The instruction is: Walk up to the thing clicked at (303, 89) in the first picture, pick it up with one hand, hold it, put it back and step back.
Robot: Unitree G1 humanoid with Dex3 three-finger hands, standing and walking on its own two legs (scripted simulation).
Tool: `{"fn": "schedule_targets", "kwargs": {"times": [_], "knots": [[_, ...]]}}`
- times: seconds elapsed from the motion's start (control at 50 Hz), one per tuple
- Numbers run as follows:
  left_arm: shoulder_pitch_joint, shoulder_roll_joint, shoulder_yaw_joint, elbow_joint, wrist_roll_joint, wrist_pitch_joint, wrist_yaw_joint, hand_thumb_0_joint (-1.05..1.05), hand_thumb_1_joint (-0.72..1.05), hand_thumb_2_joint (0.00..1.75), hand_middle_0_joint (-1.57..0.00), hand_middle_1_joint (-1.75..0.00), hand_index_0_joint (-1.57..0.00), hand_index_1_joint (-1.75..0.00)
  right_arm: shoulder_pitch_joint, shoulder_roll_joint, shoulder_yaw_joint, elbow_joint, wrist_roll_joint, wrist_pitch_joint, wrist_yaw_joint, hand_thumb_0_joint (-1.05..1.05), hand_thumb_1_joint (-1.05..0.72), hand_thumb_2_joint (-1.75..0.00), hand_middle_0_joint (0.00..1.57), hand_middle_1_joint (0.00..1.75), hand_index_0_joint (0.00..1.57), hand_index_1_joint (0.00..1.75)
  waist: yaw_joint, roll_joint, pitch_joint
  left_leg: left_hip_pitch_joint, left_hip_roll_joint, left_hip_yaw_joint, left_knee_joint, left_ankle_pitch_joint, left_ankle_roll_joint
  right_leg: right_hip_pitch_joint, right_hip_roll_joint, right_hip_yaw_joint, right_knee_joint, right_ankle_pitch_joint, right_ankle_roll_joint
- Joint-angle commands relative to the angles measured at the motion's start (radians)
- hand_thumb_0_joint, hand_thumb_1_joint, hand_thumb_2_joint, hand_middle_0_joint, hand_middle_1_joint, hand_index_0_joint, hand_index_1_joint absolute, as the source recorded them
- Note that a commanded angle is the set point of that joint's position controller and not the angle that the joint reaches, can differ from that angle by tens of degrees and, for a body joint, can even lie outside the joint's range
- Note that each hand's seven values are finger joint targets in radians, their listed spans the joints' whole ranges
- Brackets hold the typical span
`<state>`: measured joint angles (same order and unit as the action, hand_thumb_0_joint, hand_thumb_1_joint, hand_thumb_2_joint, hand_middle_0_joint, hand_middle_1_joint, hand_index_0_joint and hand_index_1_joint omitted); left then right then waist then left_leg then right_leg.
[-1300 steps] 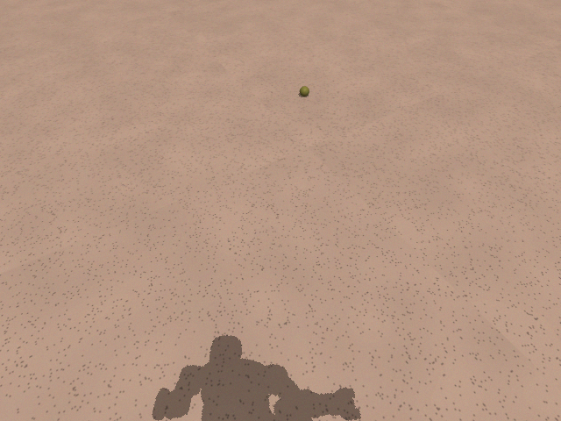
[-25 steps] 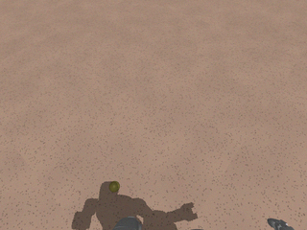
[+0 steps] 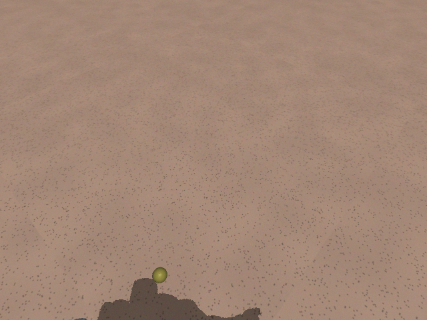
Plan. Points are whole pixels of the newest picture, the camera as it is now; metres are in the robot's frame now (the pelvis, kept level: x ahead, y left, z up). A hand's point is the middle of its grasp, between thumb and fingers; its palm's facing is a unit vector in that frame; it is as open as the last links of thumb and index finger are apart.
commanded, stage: walk up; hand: left
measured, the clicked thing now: (159, 275) +0.44 +0.26 -0.74
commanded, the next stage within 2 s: stand in 0.68 s
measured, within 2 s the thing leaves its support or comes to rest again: neither
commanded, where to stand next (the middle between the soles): +0.08 +0.00 m, yaw +4 degrees
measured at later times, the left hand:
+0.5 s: hand out of the picture +0.08 +0.26 -0.15, palm faces +0.04 -0.94 -0.35, open 7.4 cm
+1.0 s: hand out of the picture +0.07 +0.24 -0.15, palm faces +0.00 -0.94 -0.33, open 7.4 cm
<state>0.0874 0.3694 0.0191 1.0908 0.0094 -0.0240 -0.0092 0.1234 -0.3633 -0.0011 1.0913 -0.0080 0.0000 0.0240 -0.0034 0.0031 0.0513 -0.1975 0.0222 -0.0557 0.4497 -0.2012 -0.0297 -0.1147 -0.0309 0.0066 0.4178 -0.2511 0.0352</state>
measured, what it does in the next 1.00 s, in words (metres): stands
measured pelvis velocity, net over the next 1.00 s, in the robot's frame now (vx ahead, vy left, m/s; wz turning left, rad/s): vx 0.00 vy -0.01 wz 0.02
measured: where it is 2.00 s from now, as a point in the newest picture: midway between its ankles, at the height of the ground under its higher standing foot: outside the picture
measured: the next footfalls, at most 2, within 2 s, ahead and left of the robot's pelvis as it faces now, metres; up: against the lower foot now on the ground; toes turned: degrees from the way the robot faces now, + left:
none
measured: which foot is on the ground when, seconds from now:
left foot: down 0.00-1.00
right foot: down 0.00-1.00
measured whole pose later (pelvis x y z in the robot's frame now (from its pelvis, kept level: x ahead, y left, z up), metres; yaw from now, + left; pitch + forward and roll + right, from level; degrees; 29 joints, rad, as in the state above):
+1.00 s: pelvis +0.00 -0.01 +0.01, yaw +1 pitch -3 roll +0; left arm 0.10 0.35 0.01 1.13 0.01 -0.01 -0.01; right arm 0.08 -0.35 0.00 1.11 -0.01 0.00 0.01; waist 0.00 0.00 0.07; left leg -0.16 0.03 -0.08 0.35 -0.15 -0.05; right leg -0.07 -0.03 -0.02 0.33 -0.21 0.02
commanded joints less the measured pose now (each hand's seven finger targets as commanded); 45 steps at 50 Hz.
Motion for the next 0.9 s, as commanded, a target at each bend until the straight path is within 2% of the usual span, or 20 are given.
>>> {"fn": "schedule_targets", "kwargs": {"times": [0.0, 0.1, 0.16, 0.48, 0.54, 0.64, 0.66, 0.72, 0.76, 0.8, 0.88], "knots": [[-0.058, 0.208, 0.038, -0.051, -0.003, -0.018, 0.013, 0.00, 0.90, 0.90, -0.20, -0.30, -0.20, -0.30, -0.075, -0.212, -0.048, -0.056, -0.001, -0.029, -0.014, 0.00, -0.90, -0.90, 0.20, 0.30, 0.20, 0.30, 0.010, 0.039, -0.065, 0.009, 0.078, -0.082, -0.118, 0.053, 0.057, -0.003, -0.067, 0.051, -0.107, 0.031, -0.060], [-0.056, 0.211, 0.037, -0.037, 0.002, -0.017, 0.012, 0.00, 0.90, 0.90, -0.20, -0.30, -0.20, -0.30, -0.079, -0.212, -0.049, -0.048, -0.002, -0.027, -0.016, 0.00, -0.90, -0.90, 0.20, 0.30, 0.20, 0.30, 0.006, 0.046, -0.068, 0.004, 0.081, -0.087, -0.135, 0.036, 0.057, 0.012, -0.069, 0.040, -0.116, 0.047, -0.055], [-0.054, 0.210, 0.038, -0.024, 0.002, -0.020, 0.014, 0.00, 0.90, 0.90, -0.20, -0.30, -0.20, -0.30, -0.069, -0.209, -0.050, -0.039, 0.004, -0.026, -0.016, 0.00, -0.90, -0.90, 0.20, 0.30, 0.20, 0.30, 0.002, 0.030, -0.096, 0.033, 0.082, -0.077, -0.113, 0.142, 0.056, 0.038, -0.079, 0.037, -0.121, 0.098, -0.055], [-0.044, 0.200, 0.043, -0.007, 0.001, -0.017, 0.022, 0.00, 0.90, 0.90, -0.20, -0.30, -0.20, -0.30, -0.074, -0.195, -0.051, -0.033, 0.005, -0.016, -0.022, 0.00, -0.90, -0.90, 0.20, 0.30, 0.20, 0.30, 0.001, -0.008, -0.092, 0.072, 0.072, -0.065, -0.087, 0.270, 0.052, 0.048, -0.088, 0.010, -0.126, 0.199, -0.042], [-0.055, 0.203, 0.044, -0.018, 0.002, -0.016, 0.022, 0.00, 0.90, 0.90, -0.20, -0.30, -0.20, -0.30, -0.079, -0.196, -0.050, -0.034, 0.002, -0.014, -0.022, 0.00, -0.90, -0.90, 0.20, 0.30, 0.20, 0.30, 0.001, 0.006, -0.077, 0.054, 0.066, -0.065, -0.104, 0.230, 0.047, 0.042, -0.089, 0.011, -0.128, 0.168, -0.042], [-0.042, 0.202, 0.047, -0.016, 0.004, -0.015, 0.024, 0.00, 0.90, 0.90, -0.20, -0.30, -0.20, -0.30, -0.081, -0.192, -0.052, -0.035, 0.002, -0.013, -0.023, 0.00, -0.90, -0.90, 0.20, 0.30, 0.20, 0.30, 0.003, -0.004, -0.091, 0.064, 0.066, -0.064, -0.092, 0.244, 0.052, 0.056, -0.088, 0.007, -0.131, 0.174, -0.044], [-0.034, 0.198, 0.037, -0.014, -0.001, -0.012, 0.022, 0.00, 0.90, 0.90, -0.20, -0.30, -0.20, -0.30, -0.088, -0.192, -0.048, -0.042, -0.001, -0.019, -0.028, 0.00, -0.90, -0.90, 0.20, 0.30, 0.20, 0.30, 0.004, -0.024, -0.068, 0.077, 0.094, -0.077, -0.110, 0.300, 0.043, 0.028, -0.101, 0.024, -0.125, 0.228, -0.044], [-0.034, 0.193, 0.037, -0.018, -0.005, -0.010, 0.022, 0.00, 0.90, 0.90, -0.20, -0.30, -0.20, -0.30, -0.079, -0.205, -0.048, -0.038, 0.001, -0.024, -0.030, 0.00, -0.90, -0.90, 0.20, 0.30, 0.20, 0.30, 0.005, 0.001, -0.089, 0.077, 0.095, -0.076, -0.110, 0.316, 0.041, 0.059, -0.103, 0.026, -0.123, 0.245, -0.041], [-0.025, 0.198, 0.037, -0.020, -0.004, -0.011, 0.022, 0.00, 0.90, 0.90, -0.20, -0.30, -0.20, -0.30, -0.085, -0.201, -0.049, -0.040, 0.002, -0.024, -0.030, 0.00, -0.90, -0.90, 0.20, 0.30, 0.20, 0.30, 0.007, 0.002, -0.112, 0.098, 0.095, -0.069, -0.103, 0.355, 0.039, 0.070, -0.104, 0.023, -0.117, 0.294, -0.040], [-0.030, 0.204, 0.037, -0.022, -0.003, -0.010, 0.022, 0.00, 0.90, 0.90, -0.20, -0.30, -0.20, -0.30, -0.087, -0.192, -0.046, -0.044, 0.001, -0.023, -0.030, 0.00, -0.90, -0.90, 0.20, 0.30, 0.20, 0.30, 0.004, 0.001, -0.116, 0.095, 0.094, -0.064, -0.106, 0.334, 0.039, 0.070, -0.102, 0.023, -0.121, 0.280, -0.042], [-0.036, 0.203, 0.031, -0.024, 0.000, -0.005, 0.017, 0.00, 0.90, 0.90, -0.20, -0.30, -0.20, -0.30, -0.090, -0.197, -0.042, -0.039, 0.002, -0.020, -0.029, 0.00, -0.90, -0.90, 0.20, 0.30, 0.20, 0.30, 0.003, 0.015, -0.080, 0.076, 0.090, -0.065, -0.136, 0.208, 0.033, 0.035, -0.095, 0.032, -0.147, 0.141, -0.046]]}}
